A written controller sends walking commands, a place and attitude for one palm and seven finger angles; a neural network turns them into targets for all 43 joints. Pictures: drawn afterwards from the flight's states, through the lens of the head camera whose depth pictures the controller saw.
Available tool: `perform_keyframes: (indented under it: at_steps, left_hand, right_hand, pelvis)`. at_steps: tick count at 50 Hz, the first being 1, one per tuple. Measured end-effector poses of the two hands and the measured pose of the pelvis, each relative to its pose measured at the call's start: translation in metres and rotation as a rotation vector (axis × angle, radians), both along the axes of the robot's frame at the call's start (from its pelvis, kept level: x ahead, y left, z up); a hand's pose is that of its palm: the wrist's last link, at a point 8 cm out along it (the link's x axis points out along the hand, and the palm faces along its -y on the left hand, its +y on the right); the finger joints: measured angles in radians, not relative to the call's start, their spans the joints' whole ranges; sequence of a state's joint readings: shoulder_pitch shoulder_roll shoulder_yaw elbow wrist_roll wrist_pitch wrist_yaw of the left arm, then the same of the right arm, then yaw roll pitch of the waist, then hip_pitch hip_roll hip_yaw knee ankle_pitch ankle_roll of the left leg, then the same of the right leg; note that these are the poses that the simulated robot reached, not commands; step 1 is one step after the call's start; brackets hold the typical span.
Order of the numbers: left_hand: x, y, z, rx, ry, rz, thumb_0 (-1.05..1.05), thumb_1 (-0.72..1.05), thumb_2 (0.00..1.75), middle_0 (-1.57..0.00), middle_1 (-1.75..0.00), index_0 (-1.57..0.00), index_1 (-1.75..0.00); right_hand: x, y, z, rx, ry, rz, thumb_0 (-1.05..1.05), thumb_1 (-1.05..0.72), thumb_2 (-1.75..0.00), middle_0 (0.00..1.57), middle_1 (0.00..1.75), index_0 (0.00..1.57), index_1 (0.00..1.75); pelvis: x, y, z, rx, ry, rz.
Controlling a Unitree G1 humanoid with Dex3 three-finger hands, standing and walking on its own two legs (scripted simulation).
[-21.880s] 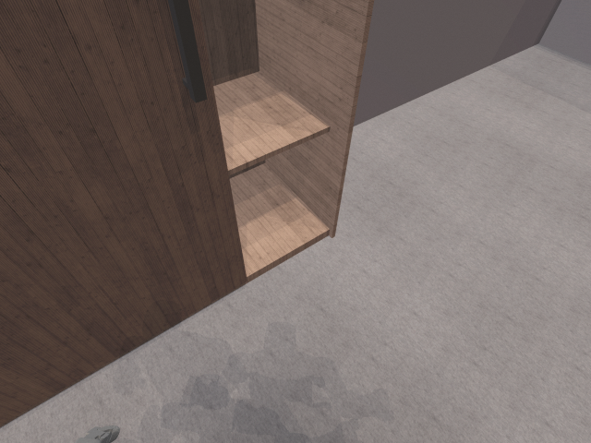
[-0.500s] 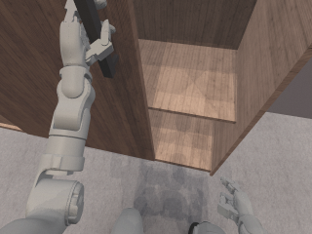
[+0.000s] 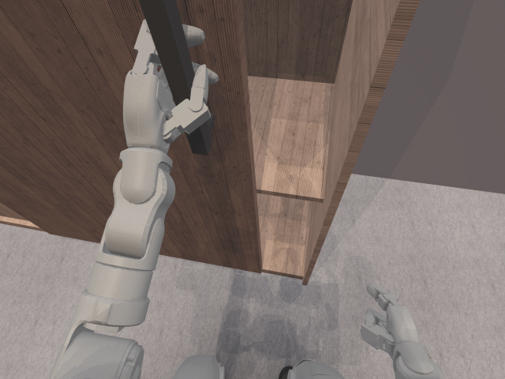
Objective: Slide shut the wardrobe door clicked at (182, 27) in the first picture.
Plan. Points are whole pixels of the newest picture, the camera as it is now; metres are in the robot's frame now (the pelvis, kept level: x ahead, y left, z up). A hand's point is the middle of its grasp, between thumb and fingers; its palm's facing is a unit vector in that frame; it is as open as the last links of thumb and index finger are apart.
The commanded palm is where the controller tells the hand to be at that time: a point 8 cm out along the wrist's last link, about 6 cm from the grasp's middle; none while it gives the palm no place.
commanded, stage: step sideways, sliding the door along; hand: left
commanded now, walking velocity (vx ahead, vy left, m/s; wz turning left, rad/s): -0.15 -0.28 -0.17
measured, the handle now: (182, 46) +0.43 +0.12 +0.26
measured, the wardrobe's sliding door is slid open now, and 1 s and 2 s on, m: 0.16 0.00 0.00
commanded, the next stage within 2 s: stop walking and hold the door there in 0.94 s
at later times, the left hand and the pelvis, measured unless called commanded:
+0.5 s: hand (342, 117) +0.37 -0.06 +0.21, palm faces +0.10 -0.99 -0.09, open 6.3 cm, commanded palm +0.35 -0.04 +0.22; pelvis -0.06 -0.16 +0.00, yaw -10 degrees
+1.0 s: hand (352, 111) +0.38 -0.07 +0.22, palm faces +0.49 -0.87 -0.06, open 6.9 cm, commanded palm +0.33 -0.11 +0.22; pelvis -0.05 -0.36 -0.01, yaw -4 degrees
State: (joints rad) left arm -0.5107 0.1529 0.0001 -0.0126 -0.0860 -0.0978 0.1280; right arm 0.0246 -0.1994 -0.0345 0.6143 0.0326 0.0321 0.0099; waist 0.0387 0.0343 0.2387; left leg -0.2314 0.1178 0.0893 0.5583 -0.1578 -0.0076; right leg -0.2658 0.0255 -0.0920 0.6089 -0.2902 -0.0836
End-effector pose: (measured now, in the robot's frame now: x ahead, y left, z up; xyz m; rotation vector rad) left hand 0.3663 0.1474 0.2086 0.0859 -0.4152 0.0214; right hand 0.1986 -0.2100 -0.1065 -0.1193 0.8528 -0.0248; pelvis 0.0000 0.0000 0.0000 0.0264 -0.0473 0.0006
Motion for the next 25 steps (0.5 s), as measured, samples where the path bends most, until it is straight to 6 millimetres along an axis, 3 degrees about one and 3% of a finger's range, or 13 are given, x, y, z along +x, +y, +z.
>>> perform_keyframes:
  at_steps: [4,8,12,18,22,25]
  left_hand:
    - [0.000,-0.032,0.000,0.019,-0.024,-0.060,-0.05,0.71,0.78,-0.45,-1.40,-0.21,-1.37]
    - [-0.003,-0.065,0.001,0.054,-0.033,-0.051,-0.08,0.68,0.77,-0.46,-1.40,-0.23,-1.38]
    - [-0.007,-0.099,0.002,0.058,-0.020,-0.040,-0.07,0.67,0.77,-0.46,-1.40,-0.24,-1.38]
    - [-0.014,-0.149,0.004,0.039,0.021,-0.035,-0.02,0.67,0.78,-0.46,-1.40,-0.26,-1.39]
    - [-0.017,-0.157,0.003,0.003,0.030,0.035,-0.01,0.71,0.80,-0.46,-1.40,-0.25,-1.39]
    - [-0.018,-0.159,0.003,0.008,0.017,0.066,-0.02,0.72,0.81,-0.46,-1.40,-0.22,-1.39]
  right_hand:
    - [-0.006,-0.026,0.003,0.001,-0.028,-0.026,0.01,-0.91,-0.90,0.20,0.30,0.20,0.30]
    - [-0.016,-0.054,-0.007,0.044,-0.041,-0.032,0.01,-0.91,-0.90,0.19,0.30,0.20,0.30]
    - [-0.037,-0.087,-0.013,0.059,0.003,-0.066,0.01,-0.91,-0.90,0.20,0.30,0.20,0.30]
    - [-0.075,-0.138,-0.003,0.031,0.048,-0.148,0.01,-0.91,-0.90,0.20,0.30,0.20,0.30]
    - [-0.101,-0.176,0.007,-0.004,0.044,-0.211,0.01,-0.91,-0.90,0.20,0.30,0.20,0.30]
    - [-0.117,-0.210,0.001,-0.052,-0.002,-0.221,0.01,-0.91,-0.90,0.20,0.30,0.20,0.30]
  pelvis:
    - [-0.003,-0.022,-0.004,0.004,-0.005,-0.032]
    - [-0.011,-0.053,-0.009,-0.022,-0.028,-0.060]
    - [-0.020,-0.084,-0.004,0.015,-0.025,-0.058]
    - [-0.033,-0.120,0.012,0.078,0.008,-0.111]
    - [-0.047,-0.145,0.014,0.078,0.025,-0.169]
    - [-0.064,-0.163,-0.003,0.037,0.001,-0.167]
